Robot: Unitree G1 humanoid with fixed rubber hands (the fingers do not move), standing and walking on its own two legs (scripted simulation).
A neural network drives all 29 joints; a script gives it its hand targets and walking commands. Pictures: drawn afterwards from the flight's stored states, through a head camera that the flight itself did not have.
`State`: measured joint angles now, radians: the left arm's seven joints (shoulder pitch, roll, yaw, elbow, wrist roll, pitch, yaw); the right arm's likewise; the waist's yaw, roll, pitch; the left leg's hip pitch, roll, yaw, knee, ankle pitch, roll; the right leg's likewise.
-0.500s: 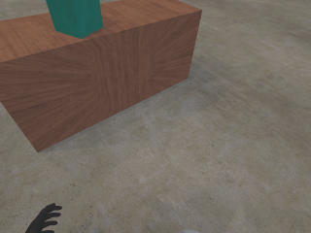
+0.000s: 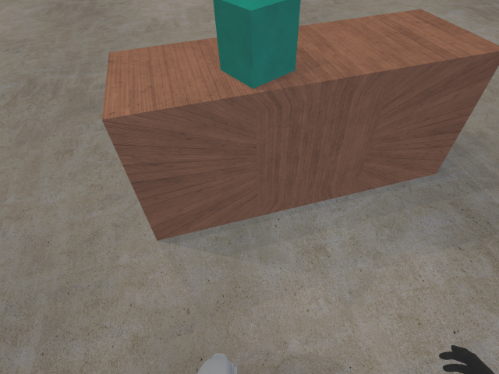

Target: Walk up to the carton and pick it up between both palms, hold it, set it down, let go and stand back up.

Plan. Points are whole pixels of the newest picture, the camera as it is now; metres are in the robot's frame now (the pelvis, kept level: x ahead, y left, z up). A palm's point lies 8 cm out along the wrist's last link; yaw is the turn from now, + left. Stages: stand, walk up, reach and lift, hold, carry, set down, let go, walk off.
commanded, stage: walk up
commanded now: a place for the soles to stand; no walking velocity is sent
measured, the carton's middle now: (256, 36) +1.20 +0.07 +0.06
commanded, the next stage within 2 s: none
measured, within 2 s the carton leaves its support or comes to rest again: neither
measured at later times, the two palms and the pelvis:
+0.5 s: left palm (128, 285) +0.31 +0.29 -0.08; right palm (450, 289) +0.33 -0.33 -0.08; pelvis +0.23 -0.02 -0.02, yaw +10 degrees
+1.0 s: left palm (143, 277) +0.35 +0.28 -0.11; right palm (400, 178) +0.60 -0.30 -0.06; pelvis +0.40 -0.04 -0.02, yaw +15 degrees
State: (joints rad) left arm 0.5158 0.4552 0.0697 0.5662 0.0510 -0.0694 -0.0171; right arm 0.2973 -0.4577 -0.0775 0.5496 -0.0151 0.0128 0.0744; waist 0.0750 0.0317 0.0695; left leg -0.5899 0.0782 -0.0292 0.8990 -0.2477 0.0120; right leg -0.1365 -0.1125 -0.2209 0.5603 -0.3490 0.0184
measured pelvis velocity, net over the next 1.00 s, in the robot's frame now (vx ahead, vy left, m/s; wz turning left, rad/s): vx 0.40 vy -0.04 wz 0.26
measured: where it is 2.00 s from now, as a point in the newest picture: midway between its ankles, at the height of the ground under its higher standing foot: (295, 266)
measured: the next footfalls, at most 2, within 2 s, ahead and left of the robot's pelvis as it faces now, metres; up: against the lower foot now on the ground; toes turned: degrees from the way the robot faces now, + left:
left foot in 0.10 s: +0.20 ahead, +0.15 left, +0.00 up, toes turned +6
right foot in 0.52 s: +0.43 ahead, -0.15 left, +0.00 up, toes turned +5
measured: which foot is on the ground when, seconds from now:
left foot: up 0.00-0.08, down 0.10-0.54, up 0.56-0.88, down 0.90-1.00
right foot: down 0.00-0.12, up 0.14-0.50, down 0.52-0.92, up 0.94-1.00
